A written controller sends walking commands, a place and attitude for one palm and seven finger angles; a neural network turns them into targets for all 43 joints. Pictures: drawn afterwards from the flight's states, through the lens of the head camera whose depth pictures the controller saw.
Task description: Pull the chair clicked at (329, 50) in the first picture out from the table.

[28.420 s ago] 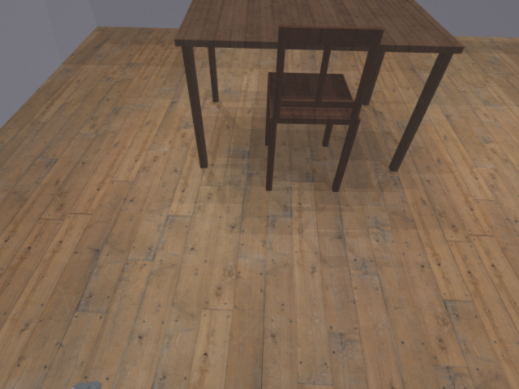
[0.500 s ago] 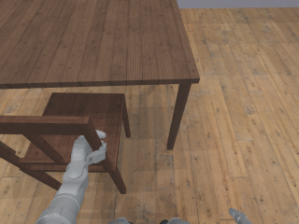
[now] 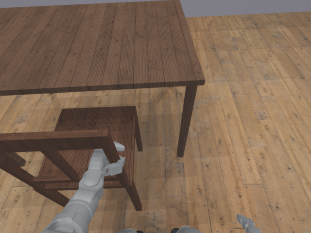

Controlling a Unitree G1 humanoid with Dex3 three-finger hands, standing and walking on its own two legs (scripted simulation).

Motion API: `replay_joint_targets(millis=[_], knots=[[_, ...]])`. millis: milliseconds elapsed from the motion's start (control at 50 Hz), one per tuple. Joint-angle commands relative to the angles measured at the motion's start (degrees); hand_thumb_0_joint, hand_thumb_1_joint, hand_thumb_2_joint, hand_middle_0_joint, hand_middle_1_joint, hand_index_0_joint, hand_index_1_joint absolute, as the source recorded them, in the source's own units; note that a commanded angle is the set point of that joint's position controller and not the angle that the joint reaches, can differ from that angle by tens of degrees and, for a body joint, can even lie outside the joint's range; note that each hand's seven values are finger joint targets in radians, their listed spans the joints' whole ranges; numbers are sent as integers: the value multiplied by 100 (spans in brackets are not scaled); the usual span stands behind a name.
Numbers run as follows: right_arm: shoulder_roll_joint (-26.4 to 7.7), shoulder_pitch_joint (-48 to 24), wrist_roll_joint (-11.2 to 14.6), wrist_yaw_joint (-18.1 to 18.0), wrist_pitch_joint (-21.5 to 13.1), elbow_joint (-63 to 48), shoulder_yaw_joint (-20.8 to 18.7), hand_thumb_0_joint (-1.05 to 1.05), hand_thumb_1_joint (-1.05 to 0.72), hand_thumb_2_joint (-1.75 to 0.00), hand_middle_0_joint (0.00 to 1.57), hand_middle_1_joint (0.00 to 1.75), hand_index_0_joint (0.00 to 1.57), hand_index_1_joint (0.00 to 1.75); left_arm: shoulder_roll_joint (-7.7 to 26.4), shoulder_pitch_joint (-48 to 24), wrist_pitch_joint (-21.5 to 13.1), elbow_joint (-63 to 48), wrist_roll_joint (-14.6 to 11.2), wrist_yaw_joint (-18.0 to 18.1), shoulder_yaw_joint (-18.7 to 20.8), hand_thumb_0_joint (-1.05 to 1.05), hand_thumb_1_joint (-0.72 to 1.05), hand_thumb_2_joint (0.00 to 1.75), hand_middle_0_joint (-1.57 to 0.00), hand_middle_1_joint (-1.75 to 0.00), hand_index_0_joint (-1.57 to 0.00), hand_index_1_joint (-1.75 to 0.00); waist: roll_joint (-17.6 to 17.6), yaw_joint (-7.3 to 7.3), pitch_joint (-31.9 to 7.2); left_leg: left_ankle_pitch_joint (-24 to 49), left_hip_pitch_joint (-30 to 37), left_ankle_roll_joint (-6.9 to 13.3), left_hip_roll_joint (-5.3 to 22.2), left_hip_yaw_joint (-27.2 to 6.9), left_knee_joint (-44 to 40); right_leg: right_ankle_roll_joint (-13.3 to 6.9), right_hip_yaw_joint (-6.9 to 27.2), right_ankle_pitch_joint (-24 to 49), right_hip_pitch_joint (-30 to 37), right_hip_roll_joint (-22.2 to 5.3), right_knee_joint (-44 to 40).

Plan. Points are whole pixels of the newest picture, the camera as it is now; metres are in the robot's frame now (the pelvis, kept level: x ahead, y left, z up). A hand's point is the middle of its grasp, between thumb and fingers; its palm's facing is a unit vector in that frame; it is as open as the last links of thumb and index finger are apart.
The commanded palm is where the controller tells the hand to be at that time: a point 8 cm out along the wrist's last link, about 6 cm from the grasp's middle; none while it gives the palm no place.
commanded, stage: step backward, pulling the chair out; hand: left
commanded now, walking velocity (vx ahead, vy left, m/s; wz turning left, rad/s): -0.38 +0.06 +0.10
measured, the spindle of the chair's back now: (62, 164) +0.33 +0.32 -0.09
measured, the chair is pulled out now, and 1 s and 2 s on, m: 0.15 0.19 0.28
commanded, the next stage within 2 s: none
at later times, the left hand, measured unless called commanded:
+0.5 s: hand (121, 171) +0.29 +0.12 -0.06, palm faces +0.00 -0.98 -0.19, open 6.0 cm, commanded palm +0.28 +0.17 -0.05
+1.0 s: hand (120, 178) +0.27 +0.12 -0.06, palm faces +0.03 -0.98 -0.18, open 6.1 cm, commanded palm +0.26 +0.17 -0.06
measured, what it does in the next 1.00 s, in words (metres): steps on the spot: left foot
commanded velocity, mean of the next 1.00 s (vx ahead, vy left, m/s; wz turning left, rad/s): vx -0.38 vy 0.00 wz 0.05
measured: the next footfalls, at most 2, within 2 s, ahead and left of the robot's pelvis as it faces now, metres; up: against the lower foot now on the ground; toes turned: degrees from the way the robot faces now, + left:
left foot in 0.26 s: +0.02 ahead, +0.13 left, +0.00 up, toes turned +2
left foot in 1.58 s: -0.10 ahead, +0.11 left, +0.00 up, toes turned +8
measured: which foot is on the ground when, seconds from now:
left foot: down 0.00-0.08, up 0.10-0.24, down 0.26-1.00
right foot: down 0.00-1.00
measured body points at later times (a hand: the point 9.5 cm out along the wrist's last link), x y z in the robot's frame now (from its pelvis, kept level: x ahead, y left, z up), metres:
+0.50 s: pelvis -0.03 -0.01 +0.00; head +0.03 -0.02 +0.45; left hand +0.29 +0.17 -0.04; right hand +0.10 -0.26 -0.13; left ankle -0.02 +0.12 -0.72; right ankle +0.10 -0.09 -0.72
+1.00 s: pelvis -0.04 -0.01 -0.01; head -0.01 -0.04 +0.44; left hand +0.27 +0.17 -0.04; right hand +0.09 -0.25 -0.14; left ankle -0.03 +0.12 -0.72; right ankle +0.10 -0.08 -0.73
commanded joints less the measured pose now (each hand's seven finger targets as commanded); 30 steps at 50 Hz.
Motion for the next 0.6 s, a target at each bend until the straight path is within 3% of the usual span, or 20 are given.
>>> replay_joint_targets(millis=[0,40,60,100,160,180,240,260,280,320,360,400,460,500,520,580], knots=[[-808,-190,-38,-55,-308,-687,-307,0,-90,-90,20,30,20,30,865,-1819,-315,-1057,198,193,161,0,90,90,-50,-145,-50,-145,-292,-7,-1462,-1851,39,135,539,-677,-248,42,866,-1692,570,-708,-1067],[-764,1,-4,22,-365,-579,-356,0,-90,-90,20,30,20,30,931,-1770,-292,-937,243,258,181,0,90,90,-50,-145,-50,-145,-969,-45,-1612,-1588,570,-95,7,-307,867,-239,1684,-2228,183,-1438,-2037],[-827,45,0,59,-399,-538,-414,0,-90,-90,20,30,20,30,972,-1716,-265,-910,238,279,231,0,90,90,-50,-145,-50,-145,-987,-20,-1761,-1515,658,-141,-143,-311,1357,-378,1884,-1751,273,-1670,-2128],[-779,19,-18,93,-428,-476,-363,0,-90,-90,20,30,20,30,887,-1824,-240,-909,289,271,182,0,90,90,-50,-145,-50,-145,-715,43,-1949,-1775,296,-168,-143,-575,1673,-582,1717,-413,1000,-1865,-1802],[-875,51,1,91,-417,-424,-333,0,-90,-90,20,30,20,30,857,-1875,-158,-909,263,287,143,0,90,90,-50,-145,-50,-145,-465,-27,-1884,-1640,327,-152,-71,-759,1049,-502,1292,276,1202,-1735,-1417],[-877,120,4,82,-398,-389,-310,0,-90,-90,20,30,20,30,817,-1856,-135,-942,247,290,127,0,90,90,-50,-145,-50,-145,-533,-48,-1839,-1484,422,-120,-7,-792,519,-355,1078,248,1194,-1573,-1315],[-999,105,17,-10,-315,-543,-341,0,-90,-90,20,30,20,30,531,-1874,-134,-1246,198,247,-136,0,90,90,-50,-145,-50,-145,-173,-24,-1945,-319,308,176,500,-1277,-643,305,377,73,1422,-600,-840],[-956,-25,44,-18,-278,-676,-338,0,-90,-90,20,30,20,30,644,-1775,-139,-1387,162,274,-119,0,90,90,-50,-145,-50,-145,-178,-2,-2003,-695,220,232,584,-1221,-816,388,381,-463,1550,-534,-868],[-850,-116,30,-42,-249,-773,-242,0,-90,-90,20,30,20,30,376,-1852,-145,-1636,142,239,-329,0,90,90,-50,-145,-50,-145,191,28,-2037,-702,177,215,607,-1156,-973,283,305,-534,1627,-511,-657],[-887,-203,-29,-105,-160,-791,-252,0,-90,-90,20,30,20,30,405,-1798,-111,-1707,150,224,-246,0,90,90,-50,-145,-50,-145,749,63,-1952,29,89,197,775,-1167,-1007,229,188,53,1610,-357,-162],[-939,-192,-44,-121,-96,-807,-305,0,-90,-90,20,30,20,30,577,-1735,-48,-1732,177,219,-103,0,90,90,-50,-145,-50,-145,406,63,-2082,543,77,114,750,-1051,-719,215,248,591,1671,-391,-59],[-881,-167,-24,-100,-29,-842,-301,0,-90,-90,20,30,20,30,554,-1692,-9,-1693,203,203,-110,0,90,90,-50,-145,-50,-145,132,46,-2057,-63,-185,40,621,-892,-473,166,468,437,1678,-588,-226],[-848,0,19,-81,-12,-811,-338,0,-90,-90,20,30,20,30,716,-1695,-21,-1559,197,230,8,0,90,90,-50,-145,-50,-145,-803,-58,-2049,-1161,27,-85,94,-571,172,-53,1042,-205,1348,-1126,-1237],[-831,92,41,-20,-11,-721,-356,0,-90,-90,20,30,20,30,748,-1566,-25,-1370,225,249,40,0,90,90,-50,-145,-50,-145,-986,-45,-2115,-1525,331,-129,-88,-431,540,-206,1271,-465,1252,-1464,-1723],[-826,77,40,-1,-16,-708,-352,0,-90,-90,20,30,20,30,724,-1579,-35,-1356,243,251,18,0,90,90,-50,-145,-50,-145,-888,-26,-2191,-1608,407,-135,-104,-415,675,-250,1252,-395,1337,-1538,-1801],[-865,81,35,-6,4,-673,-309,0,-90,-90,20,30,20,30,691,-1580,-8,-1314,260,262,-5,0,90,90,-50,-145,-50,-145,-633,-69,-2264,-1265,589,-95,15,-563,174,-159,873,-58,1405,-1394,-1572]])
